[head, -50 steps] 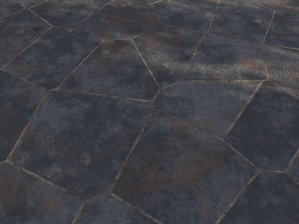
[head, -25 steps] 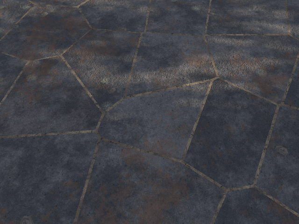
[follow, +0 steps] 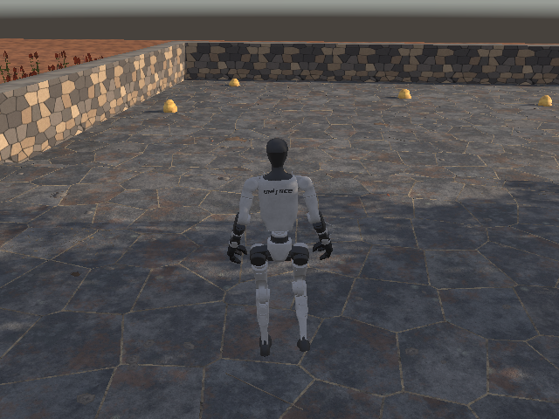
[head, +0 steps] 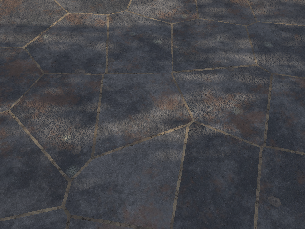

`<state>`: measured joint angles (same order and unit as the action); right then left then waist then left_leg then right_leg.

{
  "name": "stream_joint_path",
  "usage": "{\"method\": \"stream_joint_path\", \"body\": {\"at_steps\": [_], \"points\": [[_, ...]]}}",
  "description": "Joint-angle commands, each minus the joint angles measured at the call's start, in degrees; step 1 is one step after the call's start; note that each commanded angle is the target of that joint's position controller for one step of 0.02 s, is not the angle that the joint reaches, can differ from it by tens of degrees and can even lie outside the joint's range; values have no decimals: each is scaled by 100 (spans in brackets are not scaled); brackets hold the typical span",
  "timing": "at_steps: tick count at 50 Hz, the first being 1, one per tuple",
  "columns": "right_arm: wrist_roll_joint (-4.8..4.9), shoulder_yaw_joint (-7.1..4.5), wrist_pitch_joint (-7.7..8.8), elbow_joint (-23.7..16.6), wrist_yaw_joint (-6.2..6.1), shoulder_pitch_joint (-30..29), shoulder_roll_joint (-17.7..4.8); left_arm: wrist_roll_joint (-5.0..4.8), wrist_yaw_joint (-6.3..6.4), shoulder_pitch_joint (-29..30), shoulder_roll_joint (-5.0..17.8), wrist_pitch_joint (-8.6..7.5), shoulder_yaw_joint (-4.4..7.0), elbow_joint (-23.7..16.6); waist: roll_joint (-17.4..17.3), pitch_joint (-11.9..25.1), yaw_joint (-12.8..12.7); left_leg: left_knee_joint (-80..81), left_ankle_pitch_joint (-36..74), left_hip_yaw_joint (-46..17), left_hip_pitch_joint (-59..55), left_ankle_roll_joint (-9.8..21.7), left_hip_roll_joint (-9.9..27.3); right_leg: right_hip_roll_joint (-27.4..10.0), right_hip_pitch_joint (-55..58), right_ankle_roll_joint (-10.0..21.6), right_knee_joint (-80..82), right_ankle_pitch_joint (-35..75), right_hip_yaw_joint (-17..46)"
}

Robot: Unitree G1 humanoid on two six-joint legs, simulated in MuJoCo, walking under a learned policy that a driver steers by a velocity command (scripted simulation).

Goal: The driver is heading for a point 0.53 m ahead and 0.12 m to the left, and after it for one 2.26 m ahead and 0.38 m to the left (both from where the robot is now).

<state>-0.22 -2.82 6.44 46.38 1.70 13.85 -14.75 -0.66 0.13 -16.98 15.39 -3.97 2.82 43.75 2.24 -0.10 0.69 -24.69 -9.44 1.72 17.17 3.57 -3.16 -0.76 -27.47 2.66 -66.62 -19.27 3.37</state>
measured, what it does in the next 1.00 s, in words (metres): walks ahead, turning left: right foot, then left foot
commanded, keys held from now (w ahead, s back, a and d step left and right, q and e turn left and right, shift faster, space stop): w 0.10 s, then w+q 0.80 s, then w+e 0.10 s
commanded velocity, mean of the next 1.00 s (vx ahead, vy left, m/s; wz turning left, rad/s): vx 0.50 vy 0.00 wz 0.35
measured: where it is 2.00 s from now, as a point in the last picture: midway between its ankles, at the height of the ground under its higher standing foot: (108, 132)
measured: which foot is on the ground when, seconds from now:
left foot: down 0.00-0.38, up 0.40-0.86, down 0.88-1.00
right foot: up 0.00-0.34, down 0.36-0.88, up 0.90-1.00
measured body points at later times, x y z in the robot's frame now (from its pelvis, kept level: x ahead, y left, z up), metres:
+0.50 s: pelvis +0.26 -0.04 +0.00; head +0.29 -0.05 +0.45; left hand +0.39 +0.23 -0.09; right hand +0.35 -0.32 -0.13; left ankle +0.17 +0.08 -0.65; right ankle +0.32 -0.15 -0.74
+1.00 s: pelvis +0.49 +0.09 -0.01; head +0.52 +0.12 +0.44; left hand +0.45 +0.38 -0.13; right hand +0.73 -0.10 -0.11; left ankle +0.51 +0.17 -0.74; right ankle +0.46 -0.10 -0.64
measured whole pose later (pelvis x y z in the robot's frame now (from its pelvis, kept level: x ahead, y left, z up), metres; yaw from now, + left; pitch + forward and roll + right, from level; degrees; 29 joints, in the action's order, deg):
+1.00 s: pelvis +0.49 +0.09 -0.01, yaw +26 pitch +2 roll -1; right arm 0.5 -3.9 2.6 39.7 2.1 11.4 -16.0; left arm -1.5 -0.2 -13.0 17.0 -6.0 3.7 46.8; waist 0.9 -3.0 -0.6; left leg -32.4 -11.4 2.0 22.9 4.7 -3.0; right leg -4.8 -23.9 0.0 -69.7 -23.1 -0.1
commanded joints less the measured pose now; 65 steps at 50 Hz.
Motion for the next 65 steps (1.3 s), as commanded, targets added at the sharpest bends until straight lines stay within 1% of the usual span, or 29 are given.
{"method": "stream_joint_path", "body": {"at_steps": [1, 4, 8, 13, 15, 17, 18, 19, 20, 21, 23, 25, 29, 34, 39, 41, 42, 43, 44, 45, 46, 47, 48, 49, 50, 52, 55, 60, 65], "points": [[7, -105, 79, -237, 4, 65, -595, 30, 18, -47, 376, -54, 127, -423, -740, 126, -89, 1467, 665, -1725, -801, 1015, 1503, -545, -989, -76, 331, 416, 107], [48, -165, 58, -102, -61, 302, -822, 68, 48, 453, 286, -59, 87, -614, -601, 47, 12, 1604, 1475, -1317, -933, 1050, 1505, -618, -1317, -226, 1184, 1068, -4], [138, -146, -53, 75, -120, 739, -830, 54, -6, 1244, 119, -129, 34, -822, -596, -72, 271, 1545, 1562, -946, -983, 823, 1240, -420, -1015, -285, 2629, 2145, -143], [176, -159, -203, 221, -174, 1149, -911, -32, -169, 2018, 190, -258, 45, -1061, -677, -261, 465, 1145, 1183, -1331, -1298, 791, 1450, -106, -635, -301, 3609, 2112, -169], [181, -199, -258, 222, -220, 1093, -1002, -36, -202, 1916, 357, -323, 105, -1072, -794, -211, 289, 861, 1194, -1594, -1471, 689, 1576, -46, -257, -210, 3922, 1748, -107], [167, -204, -288, 171, -239, 921, -1013, -5, -149, 1041, 647, -367, 254, -831, -805, 253, -219, 0, 2005, -1475, -1277, 486, 1316, 63, 1155, 25, 4269, 1631, -241], [102, -124, -261, 38, -222, 775, -791, 93, -86, 119, 951, -380, 362, -678, -622, 1005, -656, -1262, 1679, -1253, -535, 288, 995, -537, 2699, 344, 3981, 1810, 238], [68, 32, -174, -163, -223, 1131, -233, 207, -26, -711, 1501, -319, 501, -588, 602, 1957, -756, -3385, -321, -616, 1481, -100, 216, -1965, 4965, 991, 3911, 1747, 2052], [203, 53, -94, -203, -199, 1426, -301, 157, -49, -848, 1265, -258, 444, -509, 1560, 2444, -652, -4506, -2478, -907, 2496, -171, 148, -2565, 5233, 1457, 4550, 827, 3723], [311, -108, -109, -187, -205, 1078, -829, 99, -36, -536, 815, -234, 320, -528, 896, 1528, -659, -4980, -2098, -1027, 2892, -185, 482, -2326, 4490, 1232, 4726, 347, 3094], [228, -148, -204, -298, -208, 515, -769, 72, -57, 152, 441, -216, 187, -507, 288, 485, -382, -4727, -1258, -780, 2668, -222, 860, -1806, 2917, 926, 5148, 677, 1714], [198, -173, -362, -314, -188, 586, -552, 116, -87, 578, 337, -261, 167, -442, 465, 61, -55, -4398, -868, -773, 2159, -268, 1078, -1516, 1946, 821, 5608, 1072, 915], [149, -177, -500, -518, -179, 338, -394, 145, -61, 606, 554, -359, 278, -227, 183, -112, 60, -3903, -112, -805, 2320, -393, 1127, -1513, 1746, 927, 5902, 2084, 1], [137, -106, -430, -810, 10, -558, -274, 102, 32, 385, 838, -273, 359, -16, 46, -268, -240, -2244, 1139, -443, 2165, -317, 1043, -1398, 2063, 731, 5882, 2222, -882], [144, -121, -457, -1220, 143, -1253, -402, -53, 39, 67, 1116, -113, 460, 195, 71, -482, -429, -1458, 469, -85, 2231, -48, 919, -1691, 2900, 546, 5564, 2325, -1148], [126, -192, -481, -1298, 161, -1121, -538, -102, 51, 118, 1269, -36, 502, 218, 216, -297, -256, -1326, -144, 227, 1750, 161, 632, -1701, 3115, 419, 4945, 3769, -1334], [123, -282, -497, -1230, 149, -710, -679, -128, 62, 180, 1340, 9, 518, 211, 271, 3, 14, -1223, -318, 445, 1098, 295, 361, -1613, 3098, 327, 4238, 4765, -1485], [144, -449, -503, -989, 112, 190, -941, -145, 75, 237, 1277, 54, 485, 195, 143, 466, 506, -856, -12, 595, -155, 486, 13, -1369, 2757, 156, 3038, 5208, -1706], [164, -676, -545, -740, 0, 1211, -1466, -14, 98, 136, 1042, 33, 381, 106, -421, 1026, 903, -746, 198, -356, -1985, 809, 438, -1120, 1367, -148, 1257, 3811, -1751], [198, -747, -490, -805, -35, 1012, -2174, 214, 40, -298, 193, -120, 108, -271, -2010, 1409, 182, -35, -755, -3702, -3621, 1843, 1895, 49, -1221, -514, -742, -1295, -1218], [140, -567, -390, -982, -4, 1187, -1634, -25, -41, 91, 622, -335, 138, -218, -1277, 2195, 596, 788, -1292, -4877, -3892, 2000, 2356, 59, -1728, -388, -1360, -1495, 89], [80, -449, -318, -842, 25, 1068, -1221, -258, -89, 433, 889, -396, 214, -240, -909, 1438, 631, 797, -781, -3945, -3432, 1675, 2267, -219, -2128, -247, -1325, -953, 42], [100, -382, -285, -875, 20, 702, -1043, -199, -57, 510, 814, -413, 177, -211, -591, 986, 418, 702, -195, -3130, -2607, 1432, 2059, -519, -1934, -149, -902, -456, -11], [70, -305, -278, -923, 10, 247, -814, -63, -16, 559, 816, -380, 199, -128, -444, 660, 207, 723, 476, -2498, -1807, 1246, 1857, -745, -1555, -149, -495, -115, -24], [-8, -232, -254, -974, 1, 7, -637, -41, -23, 396, 826, -293, 226, -49, -553, 560, -2, 869, 928, -2089, -1287, 1156, 1695, -884, -1127, -134, -300, 123, 41], [-31, -239, -154, -902, -5, -44, -681, -55, -41, 154, 675, -114, 213, 78, -557, 486, -150, 1191, 1367, -1635, -868, 1159, 1627, -907, -814, -188, -67, 433, 11], [-48, -270, -46, -690, -58, 108, -787, -31, -8, 439, 529, 26, 176, 35, -430, 126, -108, 1513, 1778, -962, -842, 1050, 1552, -870, -1243, -310, 550, 1198, 78], [-62, -247, -28, -484, -158, 202, -792, -68, -104, 1002, 403, -31, 145, -86, -515, -163, 150, 1745, 1602, -37, -1136, 621, 1358, -511, -1283, -272, 2174, 2728, 69], [0, -278, -129, -172, -214, 538, -847, -55, -277, 1642, 234, -57, 51, -409, -448, -499, 436, 1602, 2028, 311, -2084, 532, 1663, -371, -1624, -97, 3082, 2615, -217]]}}
Keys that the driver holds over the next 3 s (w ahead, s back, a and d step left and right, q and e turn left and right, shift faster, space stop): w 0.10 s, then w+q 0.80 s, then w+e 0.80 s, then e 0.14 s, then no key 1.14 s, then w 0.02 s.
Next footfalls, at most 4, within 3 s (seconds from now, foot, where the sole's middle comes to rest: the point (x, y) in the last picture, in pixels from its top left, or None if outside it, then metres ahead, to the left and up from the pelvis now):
0.36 right None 0.36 -0.14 -0.78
0.88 left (108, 218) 0.54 0.19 -0.78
1.44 right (129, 146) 0.92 0.12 -0.78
1.90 left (91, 110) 1.16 0.34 -0.78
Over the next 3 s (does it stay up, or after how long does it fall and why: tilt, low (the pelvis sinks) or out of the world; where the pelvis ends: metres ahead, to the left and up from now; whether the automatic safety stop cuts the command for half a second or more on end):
stays up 1.09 0.22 -0.01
